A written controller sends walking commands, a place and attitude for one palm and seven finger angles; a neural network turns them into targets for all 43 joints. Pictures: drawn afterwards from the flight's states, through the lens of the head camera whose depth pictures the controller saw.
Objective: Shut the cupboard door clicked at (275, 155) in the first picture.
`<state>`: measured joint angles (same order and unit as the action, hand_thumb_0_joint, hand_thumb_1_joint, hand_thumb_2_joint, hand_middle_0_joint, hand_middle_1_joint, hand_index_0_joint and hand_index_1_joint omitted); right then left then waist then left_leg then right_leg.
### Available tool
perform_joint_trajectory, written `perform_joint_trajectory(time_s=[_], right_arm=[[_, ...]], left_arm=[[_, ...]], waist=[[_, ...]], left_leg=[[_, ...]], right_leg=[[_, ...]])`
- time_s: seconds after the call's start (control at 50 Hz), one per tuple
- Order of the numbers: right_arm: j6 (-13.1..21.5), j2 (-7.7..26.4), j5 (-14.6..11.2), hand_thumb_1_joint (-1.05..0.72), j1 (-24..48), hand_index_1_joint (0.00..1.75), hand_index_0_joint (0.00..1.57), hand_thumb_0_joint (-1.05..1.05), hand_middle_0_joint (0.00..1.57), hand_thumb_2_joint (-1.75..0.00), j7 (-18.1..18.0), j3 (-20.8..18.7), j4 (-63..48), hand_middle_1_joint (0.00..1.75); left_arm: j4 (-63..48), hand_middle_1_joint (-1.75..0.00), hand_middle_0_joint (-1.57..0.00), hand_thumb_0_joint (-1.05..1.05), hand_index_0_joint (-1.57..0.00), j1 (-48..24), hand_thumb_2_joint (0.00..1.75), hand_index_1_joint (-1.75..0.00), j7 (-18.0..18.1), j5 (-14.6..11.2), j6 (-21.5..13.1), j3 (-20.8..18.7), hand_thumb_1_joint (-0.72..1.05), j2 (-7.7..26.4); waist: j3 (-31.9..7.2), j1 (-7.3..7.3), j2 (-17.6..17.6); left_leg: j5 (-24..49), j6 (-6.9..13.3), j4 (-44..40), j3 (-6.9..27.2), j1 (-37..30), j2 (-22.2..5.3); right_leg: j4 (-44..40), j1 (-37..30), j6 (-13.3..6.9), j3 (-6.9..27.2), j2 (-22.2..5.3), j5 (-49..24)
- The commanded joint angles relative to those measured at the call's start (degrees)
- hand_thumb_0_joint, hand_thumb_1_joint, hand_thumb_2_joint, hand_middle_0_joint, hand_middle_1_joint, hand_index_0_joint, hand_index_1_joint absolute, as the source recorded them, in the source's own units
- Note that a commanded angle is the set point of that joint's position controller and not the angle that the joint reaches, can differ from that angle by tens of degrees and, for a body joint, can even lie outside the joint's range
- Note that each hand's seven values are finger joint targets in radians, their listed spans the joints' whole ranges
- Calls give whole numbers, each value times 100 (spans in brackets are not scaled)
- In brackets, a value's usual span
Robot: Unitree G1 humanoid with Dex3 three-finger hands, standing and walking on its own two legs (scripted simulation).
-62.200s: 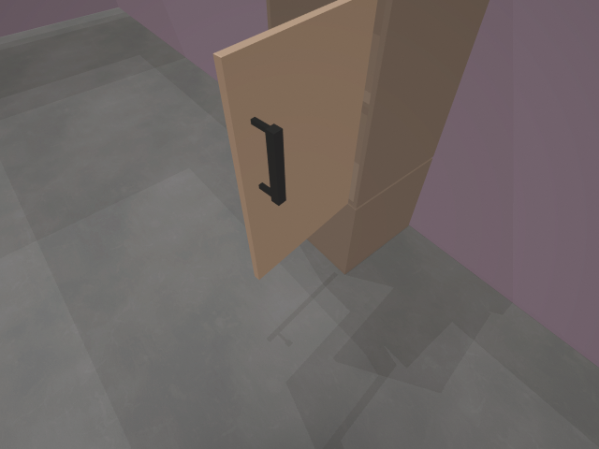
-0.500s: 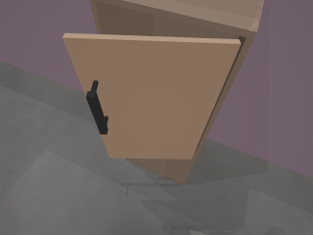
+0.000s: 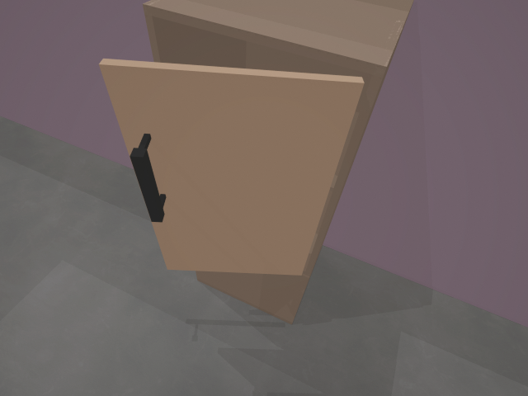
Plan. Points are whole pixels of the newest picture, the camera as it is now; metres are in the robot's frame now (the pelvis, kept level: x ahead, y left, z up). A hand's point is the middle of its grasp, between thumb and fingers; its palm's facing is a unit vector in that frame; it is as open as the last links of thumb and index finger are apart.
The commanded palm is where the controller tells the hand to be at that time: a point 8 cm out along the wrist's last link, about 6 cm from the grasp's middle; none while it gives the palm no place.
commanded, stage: look again from close up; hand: left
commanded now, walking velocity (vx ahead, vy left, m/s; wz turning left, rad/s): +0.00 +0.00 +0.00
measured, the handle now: (152, 180) +0.45 +0.24 +0.04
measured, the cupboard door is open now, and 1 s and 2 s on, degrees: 23 23 23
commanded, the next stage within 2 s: raise the hand and make a fist in 0.64 s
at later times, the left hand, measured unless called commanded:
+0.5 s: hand out of the picture -0.01 +0.19 -0.18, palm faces +0.04 -0.98 -0.19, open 7.4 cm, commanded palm none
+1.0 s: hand (111, 352) +0.17 +0.22 +0.01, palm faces +0.16 -0.99 +0.00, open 6.9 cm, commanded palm +0.07 +0.27 -0.05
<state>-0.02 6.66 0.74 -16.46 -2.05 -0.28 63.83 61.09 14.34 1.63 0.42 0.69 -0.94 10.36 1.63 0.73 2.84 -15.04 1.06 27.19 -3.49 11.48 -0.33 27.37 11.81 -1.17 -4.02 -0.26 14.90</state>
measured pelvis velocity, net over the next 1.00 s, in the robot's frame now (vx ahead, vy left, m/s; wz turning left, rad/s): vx -0.05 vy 0.04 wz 0.06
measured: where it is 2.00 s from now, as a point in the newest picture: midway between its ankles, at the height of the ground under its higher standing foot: outside the picture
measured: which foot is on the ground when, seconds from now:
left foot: down 0.00-1.00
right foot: down 0.00-1.00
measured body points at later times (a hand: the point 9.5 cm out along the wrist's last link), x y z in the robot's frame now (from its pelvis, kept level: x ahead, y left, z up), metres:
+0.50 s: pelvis -0.03 +0.02 +0.00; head -0.03 +0.03 +0.45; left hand -0.01 +0.25 -0.16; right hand +0.02 -0.21 -0.15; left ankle +0.00 +0.11 -0.74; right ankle +0.00 -0.10 -0.74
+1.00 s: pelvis -0.05 +0.04 -0.04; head -0.06 +0.04 +0.41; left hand +0.15 +0.27 +0.02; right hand +0.11 -0.20 -0.11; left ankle +0.00 +0.11 -0.74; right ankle +0.00 -0.09 -0.74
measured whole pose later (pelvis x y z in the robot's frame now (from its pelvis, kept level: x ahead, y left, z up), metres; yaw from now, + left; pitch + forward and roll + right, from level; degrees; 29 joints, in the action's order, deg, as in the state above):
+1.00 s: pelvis -0.05 +0.04 -0.04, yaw +3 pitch +4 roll +0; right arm 17.8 13.4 -0.7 -14.7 -0.7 -0.4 40.3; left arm 6.7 19.8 -2.3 -11.3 -21.1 -4.1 8.6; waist -6.2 -2.8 -0.7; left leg -18.6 2.5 45.3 -3.0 30.8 4.1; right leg 46.3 30.5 -0.1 -0.9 -2.0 20.7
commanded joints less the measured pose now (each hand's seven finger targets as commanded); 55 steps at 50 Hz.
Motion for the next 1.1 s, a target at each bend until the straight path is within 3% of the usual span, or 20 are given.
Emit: perform_joint_trajectory(time_s=[0.0,0.06,0.08,0.12,0.16,0.22,0.36,0.7,0.72,0.74,0.76,0.78,0.8,0.82,0.86,0.92,0.96,1.0,1.04,1.08], right_arm=[[127,552,-3,-90,-85,30,20,0,20,-90,-13,-59,-205,30],[105,519,6,-90,-211,30,20,0,20,-90,1,-44,-127,30],[122,1510,100,-90,232,30,20,0,20,-90,53,-236,-799,30],[247,826,30,-90,161,30,20,0,20,-90,-6,-217,-663,30],[150,732,18,-90,-94,30,20,0,20,-90,-5,-190,-719,30],[59,678,45,-90,-205,30,20,0,20,-90,46,-171,-734,30],[118,814,22,-90,-56,30,20,0,20,-90,71,-127,-725,30],[104,926,0,-90,113,30,20,0,20,-90,105,-150,-577,30],[159,1069,-55,-90,406,30,20,0,20,-90,110,-85,-931,30],[1104,2354,-59,-90,146,30,20,0,20,-90,-405,-391,-2833,30],[1552,1245,-404,-90,637,30,20,0,20,-90,-394,54,-2708,30],[1832,1518,-388,-90,657,30,20,0,20,-90,-457,83,-2476,30],[1941,1152,-392,-90,544,30,20,0,20,-90,-258,105,-2109,30],[2048,1452,-400,-90,414,30,20,0,20,-90,-139,-21,-2554,30],[2230,1447,-266,-90,570,30,20,0,20,-90,-57,-94,-2808,30],[2134,1405,-152,-90,644,30,20,0,20,-90,126,-330,-3154,30],[2024,1475,-68,-90,832,30,20,0,20,-90,210,-456,-3472,30],[1901,1546,-104,-90,980,30,20,0,20,-90,313,-515,-3933,30],[1834,1542,-209,-90,1138,30,20,0,20,-90,324,-448,-4378,30],[1844,1590,-237,-90,1117,30,20,0,20,-90,270,-418,-4612,30]], left_arm=[[-9,-30,-20,0,-20,427,90,-30,-7,26,-106,-13,90,308],[80,-30,-20,0,-20,465,90,-30,-13,28,-127,6,90,284],[-509,-30,-20,0,-20,238,90,-30,48,135,-213,36,90,1512],[-275,-30,-20,0,-20,516,90,-30,90,73,-228,14,90,528],[-384,-30,-20,0,-20,660,90,-30,91,55,-231,36,90,489],[-485,-30,-20,0,-20,472,90,-30,89,62,-231,-1,90,540],[-555,-30,-20,0,-20,635,90,-30,95,53,-180,0,90,485],[-468,-30,-20,0,-20,682,90,-30,85,82,-118,32,90,362],[-196,-30,-20,0,-20,999,90,-30,283,138,-166,77,90,546],[-10086,-30,-20,0,-20,-4684,90,-30,305,-497,-1528,-2407,90,3932],[-8261,-32,-22,0,-22,-394,90,-32,221,-642,-1070,86,90,797],[-8093,-34,-24,0,-24,-244,90,-34,512,-949,-807,-208,90,791],[-5913,-36,-25,0,-25,1508,90,-36,472,-865,-155,735,90,-766],[-7049,-38,-27,0,-27,408,90,-38,543,-949,-368,669,90,-408],[-6356,-42,-31,0,-31,731,90,-42,440,-838,-938,318,90,-238],[-4898,-48,-36,0,-36,2204,90,-48,-276,-1187,-2198,-642,90,56],[-4925,-52,-40,0,-40,2407,90,-52,-1097,-1482,-3178,-933,90,224],[-4878,-56,-44,0,-44,2485,90,-56,-1741,-1576,-3597,-1233,90,579],[-5636,-60,-47,0,-47,2229,90,-60,-1967,-1568,-3421,-1108,90,676],[-6812,-64,-51,0,-51,1435,90,-64,-1894,-1681,-3284,-1108,90,858]], waist=[[179,85,-533],[314,22,-336],[915,-180,-685],[-338,-79,-834],[-541,-140,-267],[8,-240,580],[459,-86,-377],[221,-35,-431],[126,132,-213],[-1922,-1046,-649],[-2882,-111,-2117],[-2334,-77,-1841],[-981,-179,-1310],[-260,-348,-1241],[528,-409,-376],[290,46,1588],[-152,232,1948],[-372,370,830],[-796,465,-468],[-1425,385,-1148]], left_leg=[[242,142,-996,738,409,-669],[-69,89,-1020,657,335,-550],[950,109,-749,829,384,-184],[647,122,-284,803,210,-534],[230,73,26,704,262,-348],[67,17,312,478,360,-157],[166,136,-438,805,655,-440],[-526,173,-1084,991,635,-588],[350,9,1,486,547,-588],[994,-30,-183,872,-696,-388],[886,-338,-329,989,-1523,-443],[410,-568,-741,1110,-971,-454],[-786,-479,-1066,1311,122,-405],[-1517,-344,-857,1361,707,-243],[-1754,-227,-194,1283,1495,-34],[-1396,-281,1057,841,2516,158],[-1114,-294,1836,474,3101,242],[-1173,-247,2217,354,3367,348],[-1804,-193,2081,437,3354,336],[-2439,-200,1948,791,3260,211]], right_leg=[[-689,-315,-15,568,-531,-367],[-874,-94,-38,631,-586,-60],[-402,560,-170,641,-395,-371],[-363,5,-194,608,-630,-377],[-542,-13,-203,806,-761,-85],[-1025,543,-296,1144,-1022,731],[-484,475,-89,650,-608,63],[-419,42,89,374,-562,-213],[-373,47,3,524,-694,-776],[627,14,-82,167,-134,-881],[869,654,-118,-184,88,36],[1016,619,-97,-246,228,375],[1122,1228,-33,-244,104,564],[863,1232,-53,-169,44,399],[607,1770,-47,-178,22,756],[1088,2564,-82,-223,82,1912],[1483,2667,-114,29,25,2247],[1928,2649,-205,257,-30,2038],[2379,2926,-208,214,-10,2106],[2946,3209,-211,161,90,1983]])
